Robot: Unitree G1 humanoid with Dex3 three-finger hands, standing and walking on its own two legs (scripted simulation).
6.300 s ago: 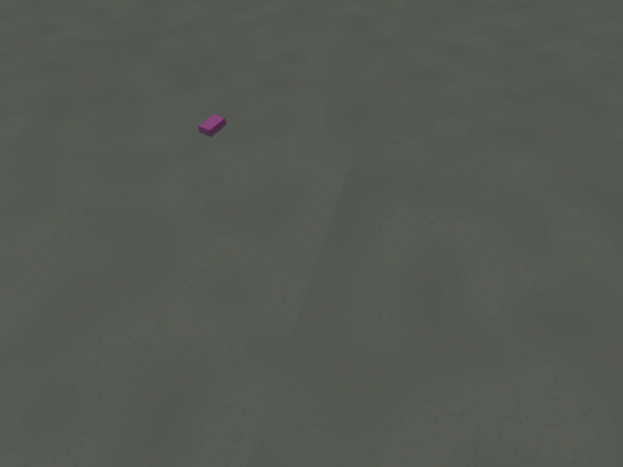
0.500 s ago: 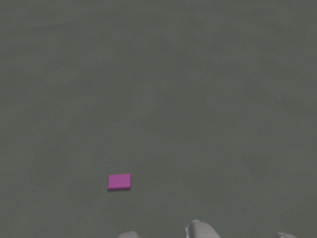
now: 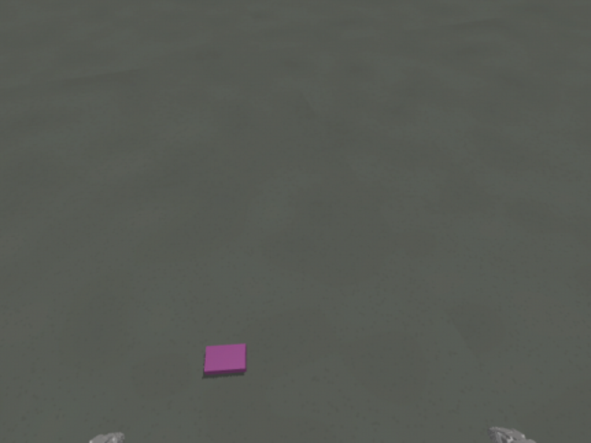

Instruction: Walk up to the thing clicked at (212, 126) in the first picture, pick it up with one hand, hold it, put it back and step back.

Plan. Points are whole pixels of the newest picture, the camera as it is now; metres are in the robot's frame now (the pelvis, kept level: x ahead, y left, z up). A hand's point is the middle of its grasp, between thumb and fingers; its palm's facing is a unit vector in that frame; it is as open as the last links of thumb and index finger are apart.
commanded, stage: walk up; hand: left
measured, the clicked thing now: (226, 358) +0.50 +0.24 -0.75
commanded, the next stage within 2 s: none
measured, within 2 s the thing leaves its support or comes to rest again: neither
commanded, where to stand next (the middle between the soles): +0.10 +0.01 m, yaw -1 degrees
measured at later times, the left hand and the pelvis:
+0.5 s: hand out of the picture +0.08 +0.24 -0.15, palm faces -0.04 -0.94 -0.33, open 7.4 cm; pelvis +0.01 -0.01 +0.01, yaw -1 degrees
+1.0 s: hand (158, 441) +0.16 +0.22 -0.14, palm faces -0.06 -0.91 -0.40, open 7.4 cm; pelvis +0.06 -0.04 +0.00, yaw -2 degrees
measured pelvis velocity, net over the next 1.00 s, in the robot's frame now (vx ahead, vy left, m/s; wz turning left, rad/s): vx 0.06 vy -0.04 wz -0.04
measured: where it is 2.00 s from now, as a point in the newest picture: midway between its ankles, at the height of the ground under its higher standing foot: outside the picture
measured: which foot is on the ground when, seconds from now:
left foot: down 0.00-0.94, up 0.96-1.00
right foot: down 0.00-1.00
